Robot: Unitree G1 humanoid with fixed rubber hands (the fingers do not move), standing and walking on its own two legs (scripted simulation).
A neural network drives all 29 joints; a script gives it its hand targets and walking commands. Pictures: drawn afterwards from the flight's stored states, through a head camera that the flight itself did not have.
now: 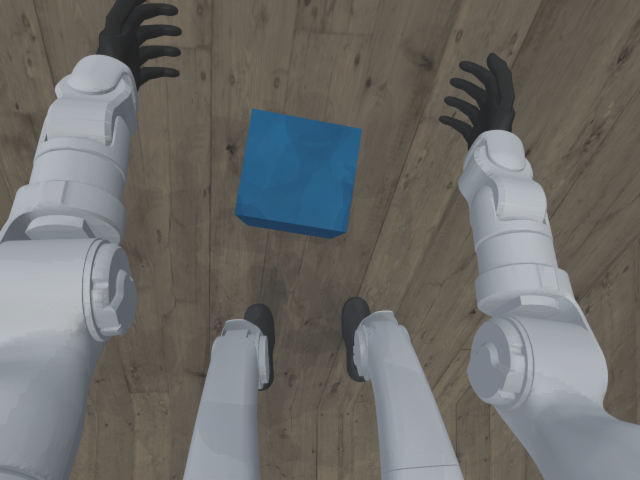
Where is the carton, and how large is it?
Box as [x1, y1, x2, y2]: [235, 109, 361, 238]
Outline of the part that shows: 252,109 235,214 246,224 329,238 345,232 361,129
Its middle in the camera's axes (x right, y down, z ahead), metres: -0.05 -0.13 +0.85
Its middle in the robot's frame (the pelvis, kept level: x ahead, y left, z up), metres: +0.51 -0.01 -0.52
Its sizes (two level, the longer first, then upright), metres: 0.210 0.200 0.250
